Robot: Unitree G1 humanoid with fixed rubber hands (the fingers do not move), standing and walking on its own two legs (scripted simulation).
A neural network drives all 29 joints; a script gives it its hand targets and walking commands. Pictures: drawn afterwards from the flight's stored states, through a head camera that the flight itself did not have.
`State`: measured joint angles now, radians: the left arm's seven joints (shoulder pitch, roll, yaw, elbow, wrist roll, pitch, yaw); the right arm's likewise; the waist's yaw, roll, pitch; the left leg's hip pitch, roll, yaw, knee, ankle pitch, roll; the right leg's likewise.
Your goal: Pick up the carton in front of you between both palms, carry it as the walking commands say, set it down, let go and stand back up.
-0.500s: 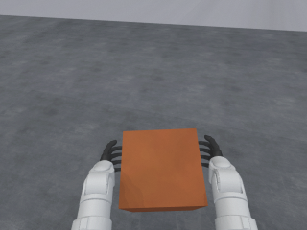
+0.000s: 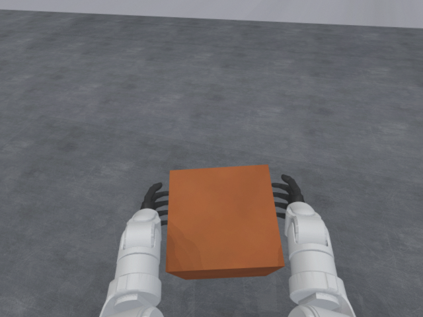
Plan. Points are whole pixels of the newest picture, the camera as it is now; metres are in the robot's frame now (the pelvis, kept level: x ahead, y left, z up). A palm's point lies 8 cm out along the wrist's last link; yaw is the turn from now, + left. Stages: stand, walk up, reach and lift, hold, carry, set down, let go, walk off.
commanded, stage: set down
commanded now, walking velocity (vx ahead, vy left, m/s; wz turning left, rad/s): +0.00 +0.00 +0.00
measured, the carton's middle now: (222, 228) +0.33 -0.01 -0.07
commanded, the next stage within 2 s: none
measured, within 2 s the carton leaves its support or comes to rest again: neither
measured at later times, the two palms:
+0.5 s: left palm (173, 233) +0.38 +0.13 -0.18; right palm (279, 237) +0.35 -0.16 -0.17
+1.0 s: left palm (185, 236) +0.44 +0.11 -0.31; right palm (274, 250) +0.38 -0.17 -0.31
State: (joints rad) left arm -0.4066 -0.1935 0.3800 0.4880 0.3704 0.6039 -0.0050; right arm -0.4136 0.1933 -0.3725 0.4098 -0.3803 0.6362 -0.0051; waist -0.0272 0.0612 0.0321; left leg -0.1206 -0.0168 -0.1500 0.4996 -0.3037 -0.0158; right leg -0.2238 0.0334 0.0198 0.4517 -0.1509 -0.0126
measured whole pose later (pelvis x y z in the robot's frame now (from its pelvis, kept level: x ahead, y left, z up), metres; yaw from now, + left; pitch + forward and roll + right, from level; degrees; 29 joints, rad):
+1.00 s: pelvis -0.06 +0.02 -0.22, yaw +1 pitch +46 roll +2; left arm -1.06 0.07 0.33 0.81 0.19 0.28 0.04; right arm -0.90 0.17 -0.55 0.47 -0.26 0.29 -0.17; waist -0.08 0.04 -0.15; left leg -1.82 -0.13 -0.07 1.58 -0.57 -0.04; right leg -1.94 0.07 0.12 1.49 -0.36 0.07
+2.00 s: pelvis -0.08 +0.04 -0.37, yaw -2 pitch +46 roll -7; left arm -1.67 0.30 0.01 1.25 0.15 0.24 0.06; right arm -1.30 0.02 -0.71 0.75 -0.14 0.22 -0.12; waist -0.19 0.00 0.21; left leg -2.25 -0.18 -0.07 2.13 -0.67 0.00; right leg -2.30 0.06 0.07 1.95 -0.46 0.14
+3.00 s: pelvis -0.07 +0.03 -0.38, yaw -2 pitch +44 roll -8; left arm -1.61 0.42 -0.07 1.21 0.10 0.15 -0.01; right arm -1.36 -0.10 -0.67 1.06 -0.07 0.08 -0.09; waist -0.21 -0.06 0.29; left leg -2.28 -0.07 -0.07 2.20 -0.69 0.02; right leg -2.31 0.03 -0.01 2.03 -0.50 0.10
